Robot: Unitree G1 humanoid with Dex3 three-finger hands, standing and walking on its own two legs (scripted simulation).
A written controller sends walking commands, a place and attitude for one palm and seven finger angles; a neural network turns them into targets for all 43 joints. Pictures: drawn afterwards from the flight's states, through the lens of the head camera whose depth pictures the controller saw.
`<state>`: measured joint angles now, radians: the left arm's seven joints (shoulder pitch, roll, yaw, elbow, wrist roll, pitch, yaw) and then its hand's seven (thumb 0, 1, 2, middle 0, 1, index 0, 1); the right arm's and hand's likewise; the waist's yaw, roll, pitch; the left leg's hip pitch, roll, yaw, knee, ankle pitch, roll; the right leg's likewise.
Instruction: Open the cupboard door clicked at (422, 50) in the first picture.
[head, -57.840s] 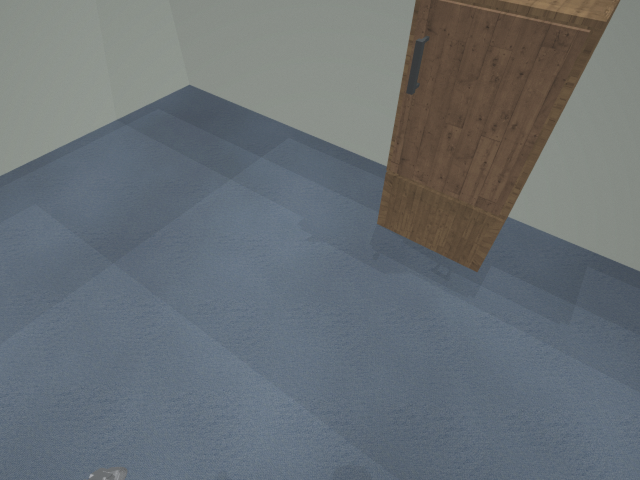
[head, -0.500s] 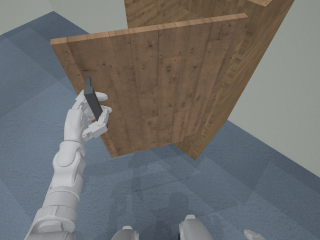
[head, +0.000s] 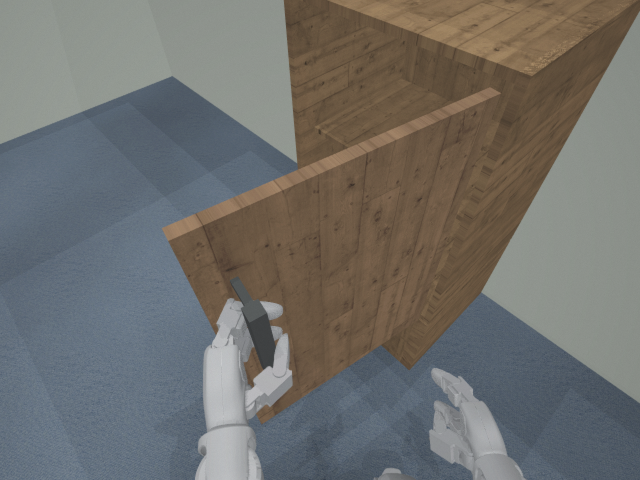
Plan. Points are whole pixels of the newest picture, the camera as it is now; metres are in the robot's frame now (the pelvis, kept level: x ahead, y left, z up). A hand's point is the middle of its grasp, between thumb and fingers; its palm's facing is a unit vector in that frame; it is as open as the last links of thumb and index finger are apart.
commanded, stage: pull the door open along its arc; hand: left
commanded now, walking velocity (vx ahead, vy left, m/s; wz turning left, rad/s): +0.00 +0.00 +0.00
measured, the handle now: (256, 330) +0.29 +0.09 +0.05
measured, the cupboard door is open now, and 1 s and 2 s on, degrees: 80 76 80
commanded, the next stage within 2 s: open thumb and fingers to let go in 0.06 s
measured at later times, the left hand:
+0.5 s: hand (272, 371) +0.24 +0.07 +0.05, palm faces +0.36 -0.93 -0.05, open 9.1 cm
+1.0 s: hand (266, 363) +0.25 +0.07 +0.05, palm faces +0.27 -0.96 -0.05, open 15.3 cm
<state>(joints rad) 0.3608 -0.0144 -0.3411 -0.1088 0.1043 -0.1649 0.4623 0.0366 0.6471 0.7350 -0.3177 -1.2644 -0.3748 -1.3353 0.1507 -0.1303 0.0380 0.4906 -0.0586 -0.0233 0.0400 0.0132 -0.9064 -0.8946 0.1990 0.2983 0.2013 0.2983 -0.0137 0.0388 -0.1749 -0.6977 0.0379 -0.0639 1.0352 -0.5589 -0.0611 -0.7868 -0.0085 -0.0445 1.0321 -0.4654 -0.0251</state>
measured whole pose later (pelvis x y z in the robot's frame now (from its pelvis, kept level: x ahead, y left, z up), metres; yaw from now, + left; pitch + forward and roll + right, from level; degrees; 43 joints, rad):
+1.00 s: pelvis -0.04 +0.02 -0.01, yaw +1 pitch +12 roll +0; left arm 0.13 -0.06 -0.32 0.07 0.12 -0.19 0.56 -0.01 -0.50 0.30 -0.25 -0.65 -0.25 -0.65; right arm 0.19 -0.17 0.02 0.55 -0.07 -0.07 0.01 0.02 -0.91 -0.89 0.20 0.30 0.20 0.30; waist 0.00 0.03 -0.15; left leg -0.78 0.00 -0.06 1.11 -0.53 -0.04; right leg -0.85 -0.04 -0.03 1.07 -0.43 0.00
